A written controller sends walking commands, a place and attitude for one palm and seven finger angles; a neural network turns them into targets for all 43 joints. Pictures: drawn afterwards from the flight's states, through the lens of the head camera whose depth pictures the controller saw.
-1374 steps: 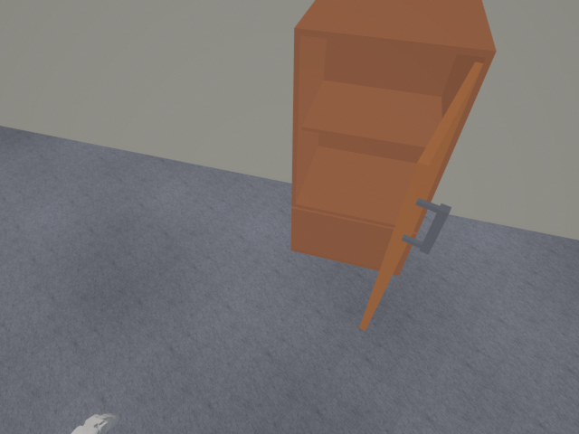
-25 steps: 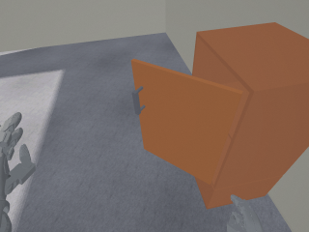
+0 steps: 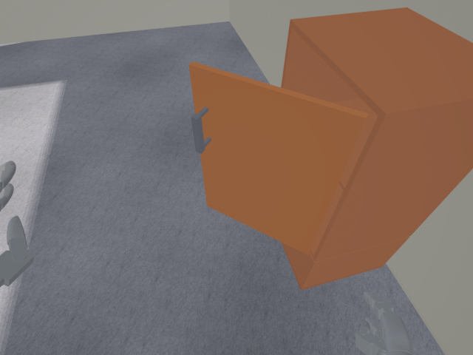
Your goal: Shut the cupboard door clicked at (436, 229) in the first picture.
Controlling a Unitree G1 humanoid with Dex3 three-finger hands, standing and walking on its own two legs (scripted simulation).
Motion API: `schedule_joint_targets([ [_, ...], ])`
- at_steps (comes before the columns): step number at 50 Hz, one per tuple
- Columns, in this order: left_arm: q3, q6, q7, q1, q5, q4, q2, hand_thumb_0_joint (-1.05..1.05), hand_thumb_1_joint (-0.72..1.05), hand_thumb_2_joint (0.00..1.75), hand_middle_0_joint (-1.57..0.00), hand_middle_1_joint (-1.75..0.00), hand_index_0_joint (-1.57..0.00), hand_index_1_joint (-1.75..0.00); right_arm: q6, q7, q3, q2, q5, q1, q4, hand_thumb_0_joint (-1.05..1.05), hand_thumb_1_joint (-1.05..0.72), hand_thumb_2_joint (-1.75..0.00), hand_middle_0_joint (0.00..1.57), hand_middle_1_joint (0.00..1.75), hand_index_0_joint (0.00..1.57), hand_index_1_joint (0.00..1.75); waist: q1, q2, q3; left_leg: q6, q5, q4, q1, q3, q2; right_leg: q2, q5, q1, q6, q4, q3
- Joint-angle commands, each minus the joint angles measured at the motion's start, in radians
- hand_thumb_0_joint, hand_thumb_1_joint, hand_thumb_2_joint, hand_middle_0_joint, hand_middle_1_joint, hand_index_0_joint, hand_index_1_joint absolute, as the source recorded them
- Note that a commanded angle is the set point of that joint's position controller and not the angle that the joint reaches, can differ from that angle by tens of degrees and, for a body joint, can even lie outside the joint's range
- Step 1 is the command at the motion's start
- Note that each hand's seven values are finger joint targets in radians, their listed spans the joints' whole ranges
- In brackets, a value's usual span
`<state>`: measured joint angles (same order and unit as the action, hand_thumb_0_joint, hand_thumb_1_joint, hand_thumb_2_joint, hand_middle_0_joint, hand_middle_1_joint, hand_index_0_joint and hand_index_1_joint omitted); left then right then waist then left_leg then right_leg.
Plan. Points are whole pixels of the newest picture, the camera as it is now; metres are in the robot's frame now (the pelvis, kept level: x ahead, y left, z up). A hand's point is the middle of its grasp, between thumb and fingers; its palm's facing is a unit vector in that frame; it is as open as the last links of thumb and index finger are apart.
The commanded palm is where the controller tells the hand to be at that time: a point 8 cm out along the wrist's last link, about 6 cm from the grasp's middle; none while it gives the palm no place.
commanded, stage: step back with the hand held close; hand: left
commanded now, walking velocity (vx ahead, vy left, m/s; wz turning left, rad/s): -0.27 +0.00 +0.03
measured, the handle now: (202, 130) +0.68 +0.14 -0.04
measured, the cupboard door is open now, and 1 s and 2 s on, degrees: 45 45 45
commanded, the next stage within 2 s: stop stepping back and stand still in 0.98 s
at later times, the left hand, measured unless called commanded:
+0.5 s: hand out of the picture +0.10 +0.26 +0.16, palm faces +0.47 -0.75 -0.46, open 7.4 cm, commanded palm +0.03 +0.30 +0.18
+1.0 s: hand out of the picture -0.04 +0.29 +0.17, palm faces +0.57 -0.74 -0.36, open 7.4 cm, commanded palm -0.08 +0.32 +0.18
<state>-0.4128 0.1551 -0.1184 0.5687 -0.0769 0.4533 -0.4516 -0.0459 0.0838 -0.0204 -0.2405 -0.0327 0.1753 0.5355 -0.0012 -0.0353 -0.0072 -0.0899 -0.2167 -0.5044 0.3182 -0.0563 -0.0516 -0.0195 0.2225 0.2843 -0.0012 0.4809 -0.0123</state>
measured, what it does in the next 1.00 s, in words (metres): walks backwards: right foot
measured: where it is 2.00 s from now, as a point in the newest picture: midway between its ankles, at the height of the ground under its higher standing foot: outside the picture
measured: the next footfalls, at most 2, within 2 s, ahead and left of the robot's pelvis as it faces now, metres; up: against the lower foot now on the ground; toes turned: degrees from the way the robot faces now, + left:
right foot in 0.84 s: -0.19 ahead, -0.15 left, +0.00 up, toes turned +12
left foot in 1.34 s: -0.27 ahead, +0.13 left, +0.00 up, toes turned -1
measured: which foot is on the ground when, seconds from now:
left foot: down 0.00-1.00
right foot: down 0.00-0.66, up 0.68-0.82, down 0.84-1.00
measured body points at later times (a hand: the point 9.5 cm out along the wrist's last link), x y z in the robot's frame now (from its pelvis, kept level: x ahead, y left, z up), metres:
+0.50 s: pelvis -0.08 -0.01 -0.02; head -0.07 +0.01 +0.43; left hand +0.07 +0.30 +0.18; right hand +0.10 -0.25 -0.09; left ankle +0.03 +0.06 -0.73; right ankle -0.01 -0.13 -0.74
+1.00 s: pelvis -0.19 +0.00 -0.02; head -0.20 +0.04 +0.43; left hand -0.07 +0.32 +0.19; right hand +0.02 -0.20 -0.08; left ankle +0.00 +0.08 -0.74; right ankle -0.23 -0.16 -0.74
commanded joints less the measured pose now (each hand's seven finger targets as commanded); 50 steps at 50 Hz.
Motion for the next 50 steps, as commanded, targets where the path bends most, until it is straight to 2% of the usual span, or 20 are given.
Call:
schedule_joint_targets([
  [1, -0.176, 0.076, -0.03, -0.016, 0.012, 0.224, -0.2, 0.0, 0.9, 0.9, -0.2, -0.3, -0.2, -0.3, 0.061, 0.015, -0.043, -0.146, 0.012, -0.085, -0.156, 0.0, -0.9, -0.9, 0.2, 0.3, 0.2, 0.3, 0.017, -0.063, -0.136, -0.001, -0.022, 0.196, 0.224, 0.211, 0.182, 0.019, -0.206, -0.28, -0.015, 0.082, 0.055],
  [6, -0.176, 0.101, -0.033, -0.078, 0.036, 0.213, -0.183, 0.0, 0.9, 0.9, -0.2, -0.3, -0.2, -0.3, 0.085, 0.02, -0.042, -0.154, 0.019, -0.074, -0.151, 0.0, -0.9, -0.9, 0.2, 0.3, 0.2, 0.3, 0.009, -0.099, -0.064, -0.034, -0.431, 0.287, 0.464, 0.276, 0.22, -0.011, -0.094, -0.361, -0.019, 0.161, 0.06],
  [10, -0.147, 0.113, -0.032, -0.134, 0.054, 0.203, -0.144, 0.0, 0.9, 0.9, -0.2, -0.3, -0.2, -0.3, 0.105, 0.018, -0.045, -0.156, 0.022, -0.056, -0.143, 0.0, -0.9, -0.9, 0.2, 0.3, 0.2, 0.3, 0.002, -0.108, -0.042, -0.051, -0.551, 0.307, 0.556, 0.307, 0.257, -0.036, -0.053, -0.387, -0.024, 0.243, 0.055],
  [17, -0.157, 0.143, -0.028, -0.086, 0.045, 0.248, -0.142, 0.0, 0.9, 0.9, -0.2, -0.3, -0.2, -0.3, 0.134, 0.0, -0.047, -0.141, 0.022, -0.05, -0.13, 0.0, -0.9, -0.9, 0.2, 0.3, 0.2, 0.3, -0.003, -0.03, -0.112, -0.028, -0.425, 0.172, 0.455, 0.237, 0.203, -0.008, -0.13, -0.303, 0.001, 0.195, 0.137],
  [20, -0.164, 0.155, -0.035, -0.112, 0.052, 0.274, -0.155, 0.0, 0.9, 0.9, -0.2, -0.3, -0.2, -0.3, 0.145, -0.005, -0.051, -0.139, 0.025, -0.045, -0.123, 0.0, -0.9, -0.9, 0.2, 0.3, 0.2, 0.3, -0.008, -0.02, -0.107, -0.007, -0.458, 0.066, 0.434, 0.185, 0.155, 0.044, 0.011, -0.207, 0.025, 0.104, 0.234],
  [23, -0.162, 0.162, -0.046, -0.121, 0.047, 0.298, -0.171, 0.0, 0.9, 0.9, -0.2, -0.3, -0.2, -0.3, 0.15, -0.012, -0.046, -0.114, 0.032, -0.037, -0.108, 0.0, -0.9, -0.9, 0.2, 0.3, 0.2, 0.3, -0.017, 0.042, -0.096, 0.033, -0.335, -0.04, 0.276, 0.158, 0.11, 0.123, 0.099, -0.01, 0.066, -0.023, 0.308],
  [25, -0.165, 0.163, -0.056, -0.106, 0.039, 0.282, -0.183, 0.0, 0.9, 0.9, -0.2, -0.3, -0.2, -0.3, 0.146, -0.013, -0.044, -0.106, 0.034, -0.026, -0.097, 0.0, -0.9, -0.9, 0.2, 0.3, 0.2, 0.3, -0.026, 0.063, -0.09, 0.049, -0.275, -0.073, 0.167, 0.141, 0.089, 0.135, 0.152, 0.112, 0.068, -0.082, 0.29],
  [28, -0.182, 0.17, -0.064, -0.072, 0.037, 0.268, -0.192, 0.0, 0.9, 0.9, -0.2, -0.3, -0.2, -0.3, 0.142, -0.008, -0.044, -0.108, 0.029, -0.031, -0.097, 0.0, -0.9, -0.9, 0.2, 0.3, 0.2, 0.3, -0.027, 0.029, -0.096, 0.041, -0.293, -0.01, 0.163, 0.166, 0.11, 0.09, 0.176, 0.115, 0.047, -0.061, 0.213],
  [31, -0.218, 0.176, -0.066, -0.037, 0.044, 0.218, -0.192, 0.0, 0.9, 0.9, -0.2, -0.3, -0.2, -0.3, 0.149, 0.003, -0.05, -0.127, 0.025, -0.051, -0.105, 0.0, -0.9, -0.9, 0.2, 0.3, 0.2, 0.3, -0.017, -0.091, -0.091, -0.007, -0.489, 0.166, 0.38, 0.253, 0.202, -0.007, 0.139, -0.084, 0.01, 0.115, 0.122],
  [33, -0.217, 0.175, -0.058, -0.054, 0.046, 0.228, -0.171, 0.0, 0.9, 0.9, -0.2, -0.3, -0.2, -0.3, 0.155, 0.004, -0.052, -0.138, 0.026, -0.07, -0.112, 0.0, -0.9, -0.9, 0.2, 0.3, 0.2, 0.3, 0.003, -0.213, -0.093, -0.05, -0.608, 0.327, 0.592, 0.356, 0.327, -0.088, 0.06, -0.278, -0.011, 0.378, 0.039],
  [35, -0.23, 0.174, -0.048, -0.088, 0.032, 0.284, -0.193, 0.0, 0.9, 0.9, -0.2, -0.3, -0.2, -0.3, 0.167, 0.001, -0.063, -0.122, 0.037, -0.064, -0.1, 0.0, -0.9, -0.9, 0.2, 0.3, 0.2, 0.3, 0.008, -0.183, -0.145, -0.043, -0.494, 0.333, 0.505, 0.336, 0.363, -0.091, 0.136, -0.249, -0.007, 0.468, 0.026],
  [37, -0.242, 0.171, -0.045, -0.072, 0.02, 0.318, -0.21, 0.0, 0.9, 0.9, -0.2, -0.3, -0.2, -0.3, 0.186, -0.008, -0.066, -0.122, 0.031, -0.083, -0.105, 0.0, -0.9, -0.9, 0.2, 0.3, 0.2, 0.3, 0.014, -0.118, -0.177, -0.022, -0.431, 0.292, 0.375, 0.289, 0.359, -0.086, 0.217, -0.183, 0.007, 0.41, 0.029],
  [40, -0.222, 0.158, -0.042, 0.013, -0.011, 0.274, -0.185, 0.0, 0.9, 0.9, -0.2, -0.3, -0.2, -0.3, 0.199, -0.017, -0.063, -0.109, 0.023, -0.095, -0.086, 0.0, -0.9, -0.9, 0.2, 0.3, 0.2, 0.3, 0.017, -0.156, -0.174, 0.059, -0.395, 0.253, 0.216, 0.177, 0.335, -0.05, 0.319, -0.084, 0.043, 0.185, 0.019],
  [41, -0.241, 0.162, -0.044, 0.012, -0.008, 0.272, -0.204, 0.0, 0.9, 0.9, -0.2, -0.3, -0.2, -0.3, 0.199, -0.02, -0.063, -0.11, 0.029, -0.089, -0.079, 0.0, -0.9, -0.9, 0.2, 0.3, 0.2, 0.3, 0.008, -0.168, -0.168, 0.083, -0.38, 0.205, 0.165, 0.155, 0.318, -0.011, 0.308, -0.046, 0.062, 0.09, 0.082],
  [43, -0.197, 0.197, -0.048, -0.073, -0.005, 0.3, -0.19, 0.0, 0.9, 0.9, -0.2, -0.3, -0.2, -0.3, 0.193, -0.022, -0.05, -0.083, 0.031, -0.064, -0.046, 0.0, -0.9, -0.9, 0.2, 0.3, 0.2, 0.3, -0.009, 0.001, -0.139, 0.144, -0.168, -0.029, -0.056, 0.049, 0.219, 0.12, 0.281, 0.213, 0.109, -0.152, 0.327],
  [44, -0.181, 0.216, -0.062, -0.133, 0.015, 0.306, -0.194, 0.0, 0.9, 0.9, -0.2, -0.3, -0.2, -0.3, 0.196, -0.021, -0.044, -0.068, 0.035, -0.043, -0.022, 0.0, -0.9, -0.9, 0.2, 0.3, 0.2, 0.3, -0.018, 0.1, -0.16, 0.144, -0.023, -0.164, -0.195, -0.001, 0.175, 0.223, 0.059, 0.314, 0.119, -0.215, 0.413],
  [45, -0.107, 0.217, -0.064, -0.215, 0.03, 0.317, -0.167, 0.0, 0.9, 0.9, -0.2, -0.3, -0.2, -0.3, 0.203, -0.016, -0.046, -0.069, 0.024, -0.037, -0.006, 0.0, -0.9, -0.9, 0.2, 0.3, 0.2, 0.3, -0.035, 0.181, -0.195, 0.133, 0.053, -0.168, -0.265, -0.01, 0.133, 0.204, -0.193, 0.282, 0.093, -0.157, 0.324],
  [47, -0.138, 0.186, -0.066, -0.264, 0.031, 0.349, -0.218, 0.0, 0.9, 0.9, -0.2, -0.3, -0.2, -0.3, 0.21, 0.01, -0.063, -0.093, 0.02, -0.053, -0.021, 0.0, -0.9, -0.9, 0.2, 0.3, 0.2, 0.3, -0.04, 0.154, -0.253, 0.096, 0.3, -0.104, -0.357, -0.023, 0.145, 0.107, -0.454, 0.242, 0.002, -0.039, 0.216],
  [49, -0.113, 0.162, -0.048, -0.307, 0.031, 0.319, -0.195, 0.0, 0.9, 0.9, -0.2, -0.3, -0.2, -0.3, 0.198, 0.016, -0.052, -0.094, 0.019, -0.081, -0.028, 0.0, -0.9, -0.9, 0.2, 0.3, 0.2, 0.3, -0.025, -0.023, -0.206, 0.079, 0.459, 0.024, -0.357, 0.015, 0.211, -0.012, -0.277, 0.217, -0.038, 0.025, 0.108],
  [50, -0.114, 0.164, -0.04, -0.322, 0.028, 0.271, -0.186, 0.0, 0.9, 0.9, -0.2, -0.3, -0.2, -0.3, 0.197, 0.012, -0.05, -0.089, 0.014, -0.09, -0.03, 0.0, -0.9, -0.9, 0.2, 0.3, 0.2, 0.3, -0.026, -0.084, -0.145, 0.066, 0.281, 0.128, -0.275, 0.04, 0.263, -0.045, -0.018, 0.186, -0.038, 0.058, 0.084],
])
